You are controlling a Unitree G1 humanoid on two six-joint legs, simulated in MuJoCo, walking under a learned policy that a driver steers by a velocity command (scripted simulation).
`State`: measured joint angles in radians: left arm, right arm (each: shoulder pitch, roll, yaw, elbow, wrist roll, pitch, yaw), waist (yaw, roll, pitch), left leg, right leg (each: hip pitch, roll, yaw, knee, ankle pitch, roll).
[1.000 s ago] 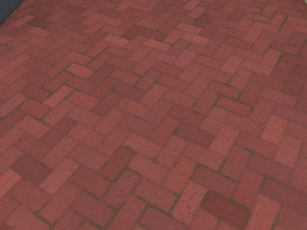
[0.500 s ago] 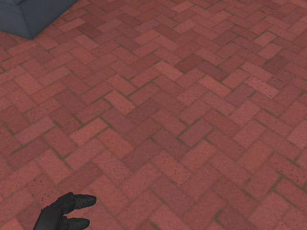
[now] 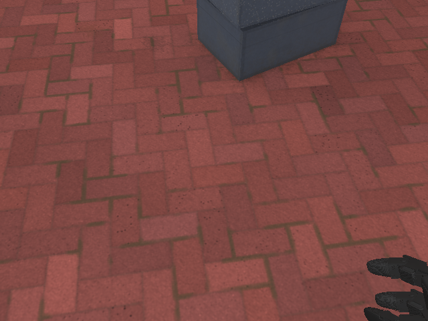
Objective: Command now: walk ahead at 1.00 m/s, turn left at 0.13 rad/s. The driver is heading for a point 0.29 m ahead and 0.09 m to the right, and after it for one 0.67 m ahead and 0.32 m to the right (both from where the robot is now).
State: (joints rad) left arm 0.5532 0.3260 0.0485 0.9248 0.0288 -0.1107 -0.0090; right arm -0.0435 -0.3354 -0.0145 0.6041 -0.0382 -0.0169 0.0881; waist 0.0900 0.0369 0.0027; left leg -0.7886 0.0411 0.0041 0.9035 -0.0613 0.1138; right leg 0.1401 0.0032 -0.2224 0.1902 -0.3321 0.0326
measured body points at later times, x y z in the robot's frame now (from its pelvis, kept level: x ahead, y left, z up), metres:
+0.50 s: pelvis +0.48 -0.03 -0.02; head +0.51 -0.04 +0.43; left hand +0.74 +0.15 -0.11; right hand +0.36 -0.28 -0.15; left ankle +0.26 +0.09 -0.72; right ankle +0.67 -0.15 -0.69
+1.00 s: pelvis +0.88 -0.16 -0.02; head +0.90 -0.19 +0.43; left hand +1.05 +0.06 -0.14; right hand +0.95 -0.48 -0.08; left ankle +1.07 -0.19 -0.73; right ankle +0.69 -0.14 -0.67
